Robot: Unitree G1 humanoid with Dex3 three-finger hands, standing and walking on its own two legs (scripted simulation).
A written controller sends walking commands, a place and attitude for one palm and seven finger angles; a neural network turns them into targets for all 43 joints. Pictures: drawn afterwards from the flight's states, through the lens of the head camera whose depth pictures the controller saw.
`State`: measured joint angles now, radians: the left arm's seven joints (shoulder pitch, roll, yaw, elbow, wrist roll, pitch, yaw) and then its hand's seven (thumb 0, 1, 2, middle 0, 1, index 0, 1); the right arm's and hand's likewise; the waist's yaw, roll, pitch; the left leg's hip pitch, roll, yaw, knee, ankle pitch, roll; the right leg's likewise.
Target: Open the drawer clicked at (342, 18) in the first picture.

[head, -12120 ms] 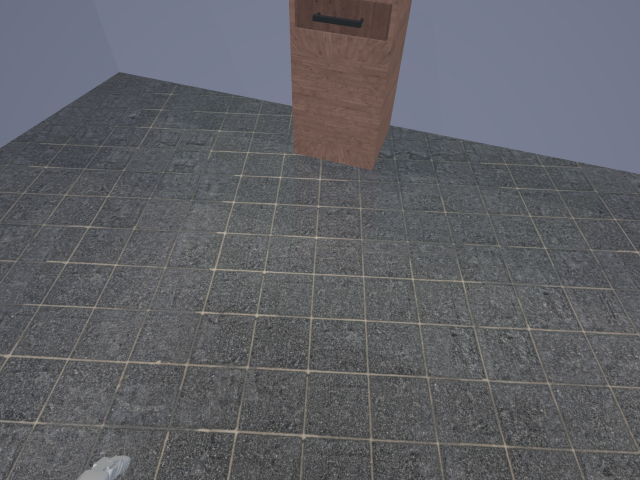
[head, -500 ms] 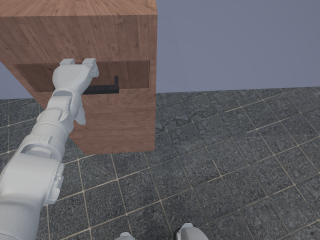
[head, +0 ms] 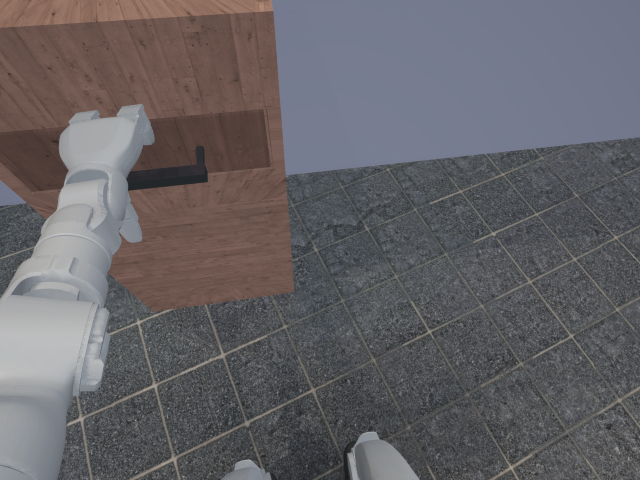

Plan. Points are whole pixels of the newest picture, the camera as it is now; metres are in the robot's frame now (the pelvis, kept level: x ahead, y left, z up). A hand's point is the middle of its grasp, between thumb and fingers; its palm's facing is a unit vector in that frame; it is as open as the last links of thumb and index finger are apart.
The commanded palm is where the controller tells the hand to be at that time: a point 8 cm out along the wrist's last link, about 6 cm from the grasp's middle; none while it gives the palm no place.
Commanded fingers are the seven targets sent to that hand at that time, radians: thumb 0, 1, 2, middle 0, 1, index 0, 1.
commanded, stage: move the hooked fingers above the handle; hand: left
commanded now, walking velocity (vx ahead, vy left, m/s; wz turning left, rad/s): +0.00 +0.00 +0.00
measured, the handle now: (140, 169) +0.57 +0.21 -0.03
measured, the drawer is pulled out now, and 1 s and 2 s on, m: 0.00 0.00 0.00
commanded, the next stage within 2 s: none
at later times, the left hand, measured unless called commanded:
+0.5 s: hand (114, 171) +0.52 +0.21 +0.03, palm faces -0.08 -0.02 -1.00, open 13.7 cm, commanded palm +0.51 +0.20 +0.08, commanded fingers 0.00 -0.50 0.30 -0.30 -1.20 -0.30 -1.20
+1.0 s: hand (141, 169) +0.53 +0.18 +0.02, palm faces -0.03 -0.01 -1.00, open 13.4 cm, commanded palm +0.51 +0.22 +0.08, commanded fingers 0.00 -0.50 0.30 -0.30 -1.20 -0.30 -1.20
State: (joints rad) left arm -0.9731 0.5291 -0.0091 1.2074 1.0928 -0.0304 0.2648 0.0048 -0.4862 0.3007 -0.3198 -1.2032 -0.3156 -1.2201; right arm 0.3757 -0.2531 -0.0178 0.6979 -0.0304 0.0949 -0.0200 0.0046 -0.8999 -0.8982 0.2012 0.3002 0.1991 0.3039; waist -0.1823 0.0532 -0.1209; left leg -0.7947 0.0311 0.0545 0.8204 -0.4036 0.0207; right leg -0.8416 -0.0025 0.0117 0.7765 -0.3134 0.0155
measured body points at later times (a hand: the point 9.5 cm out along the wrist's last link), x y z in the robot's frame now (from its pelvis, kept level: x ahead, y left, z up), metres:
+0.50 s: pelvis +0.01 +0.00 +0.00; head +0.13 +0.01 +0.43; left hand +0.52 +0.21 +0.08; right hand +0.00 -0.27 -0.13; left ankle -0.02 +0.11 -0.70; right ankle +0.02 -0.13 -0.70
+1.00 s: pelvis +0.00 +0.00 +0.00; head +0.13 -0.01 +0.43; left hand +0.52 +0.18 +0.08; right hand +0.00 -0.28 -0.14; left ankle -0.02 +0.11 -0.70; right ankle +0.02 -0.13 -0.70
